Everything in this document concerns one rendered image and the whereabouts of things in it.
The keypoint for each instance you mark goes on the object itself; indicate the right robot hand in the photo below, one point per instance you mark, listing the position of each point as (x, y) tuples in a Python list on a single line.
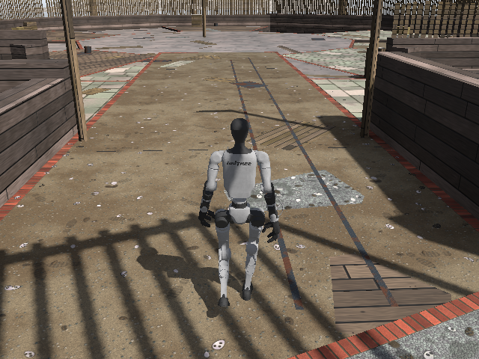
[(275, 231)]

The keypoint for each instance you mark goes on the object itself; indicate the robot left shin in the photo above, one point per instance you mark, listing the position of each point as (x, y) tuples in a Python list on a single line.
[(223, 274)]

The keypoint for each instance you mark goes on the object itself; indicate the left robot upper arm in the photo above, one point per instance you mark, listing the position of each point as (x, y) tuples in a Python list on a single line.
[(213, 168)]

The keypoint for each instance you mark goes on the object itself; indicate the humanoid robot torso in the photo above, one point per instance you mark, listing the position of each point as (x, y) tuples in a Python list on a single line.
[(239, 172)]

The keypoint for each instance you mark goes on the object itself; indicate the left robot hand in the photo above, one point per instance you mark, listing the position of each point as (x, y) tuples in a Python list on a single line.
[(204, 215)]

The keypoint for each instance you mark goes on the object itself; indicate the left robot forearm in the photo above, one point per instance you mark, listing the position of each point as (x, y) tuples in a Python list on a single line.
[(206, 199)]

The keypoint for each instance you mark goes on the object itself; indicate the right robot upper arm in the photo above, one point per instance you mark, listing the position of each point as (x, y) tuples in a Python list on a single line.
[(265, 171)]

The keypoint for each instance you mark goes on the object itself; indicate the right robot forearm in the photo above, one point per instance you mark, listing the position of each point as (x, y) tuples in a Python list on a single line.
[(271, 205)]

